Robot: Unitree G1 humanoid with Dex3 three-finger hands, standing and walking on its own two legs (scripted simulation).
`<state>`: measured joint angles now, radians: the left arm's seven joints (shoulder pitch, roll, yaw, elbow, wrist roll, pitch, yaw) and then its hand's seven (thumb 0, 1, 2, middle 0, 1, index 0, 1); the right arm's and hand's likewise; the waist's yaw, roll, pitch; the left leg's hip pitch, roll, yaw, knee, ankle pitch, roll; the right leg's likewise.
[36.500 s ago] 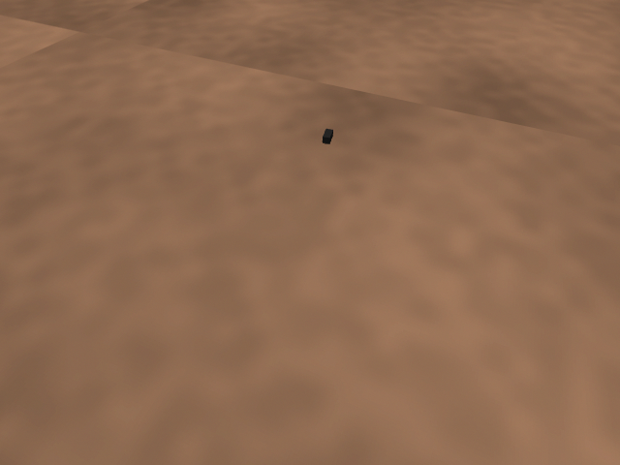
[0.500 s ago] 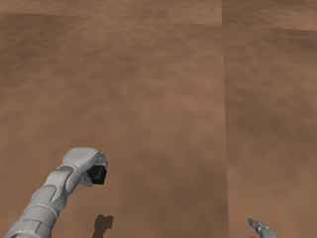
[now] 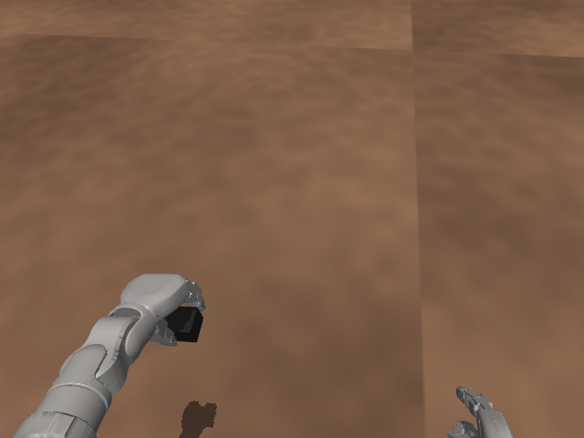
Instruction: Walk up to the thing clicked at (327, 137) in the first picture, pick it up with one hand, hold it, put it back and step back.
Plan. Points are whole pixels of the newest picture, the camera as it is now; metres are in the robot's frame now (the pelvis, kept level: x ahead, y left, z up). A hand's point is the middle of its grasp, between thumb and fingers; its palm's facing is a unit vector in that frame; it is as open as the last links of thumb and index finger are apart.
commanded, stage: hold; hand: left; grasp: from above
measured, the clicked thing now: (171, 323) +0.31 +0.22 -0.07
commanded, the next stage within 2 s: crouch in 0.76 s
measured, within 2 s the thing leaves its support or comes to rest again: neither
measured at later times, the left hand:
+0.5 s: hand (161, 314) +0.30 +0.22 -0.02, palm faces -0.47 -0.02 -0.88, open 7.3 cm
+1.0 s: hand (161, 310) +0.31 +0.23 -0.02, palm faces -0.48 -0.02 -0.88, open 7.3 cm
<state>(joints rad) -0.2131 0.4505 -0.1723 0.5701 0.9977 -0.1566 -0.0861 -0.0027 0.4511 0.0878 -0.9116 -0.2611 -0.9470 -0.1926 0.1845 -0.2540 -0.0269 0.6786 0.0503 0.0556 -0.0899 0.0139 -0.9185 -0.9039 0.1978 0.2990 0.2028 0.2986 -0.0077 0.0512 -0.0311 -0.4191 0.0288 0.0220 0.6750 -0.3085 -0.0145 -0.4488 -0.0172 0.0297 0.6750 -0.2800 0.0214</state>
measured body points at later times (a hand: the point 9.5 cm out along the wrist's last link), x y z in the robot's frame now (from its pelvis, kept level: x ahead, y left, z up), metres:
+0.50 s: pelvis +0.01 +0.00 +0.01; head +0.03 -0.02 +0.46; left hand +0.32 +0.22 +0.03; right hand +0.16 -0.25 -0.11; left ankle +0.02 +0.13 -0.72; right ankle +0.04 -0.13 -0.72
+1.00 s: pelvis +0.02 +0.00 +0.01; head +0.04 -0.01 +0.46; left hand +0.33 +0.22 +0.03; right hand +0.16 -0.25 -0.10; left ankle +0.02 +0.13 -0.72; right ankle +0.04 -0.13 -0.72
